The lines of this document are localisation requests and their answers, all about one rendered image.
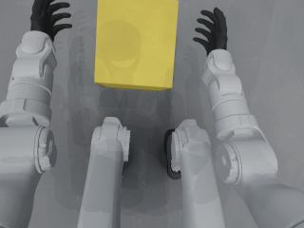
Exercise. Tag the right robot upper arm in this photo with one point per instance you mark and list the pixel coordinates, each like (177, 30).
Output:
(250, 167)

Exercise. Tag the left robot hand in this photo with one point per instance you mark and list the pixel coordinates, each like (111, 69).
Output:
(43, 20)

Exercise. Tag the left robot thigh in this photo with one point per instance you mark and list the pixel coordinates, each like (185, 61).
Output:
(101, 202)

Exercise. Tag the carton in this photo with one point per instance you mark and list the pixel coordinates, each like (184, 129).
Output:
(135, 43)

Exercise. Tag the left robot upper arm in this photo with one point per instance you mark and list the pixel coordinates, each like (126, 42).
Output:
(26, 152)

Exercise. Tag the robot left forearm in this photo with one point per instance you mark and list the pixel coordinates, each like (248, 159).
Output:
(31, 83)

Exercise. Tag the right robot hand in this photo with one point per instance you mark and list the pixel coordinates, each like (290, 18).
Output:
(217, 38)

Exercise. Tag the robot left shin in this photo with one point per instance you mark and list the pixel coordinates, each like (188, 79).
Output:
(98, 130)

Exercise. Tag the robot right forearm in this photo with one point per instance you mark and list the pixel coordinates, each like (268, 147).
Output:
(234, 121)

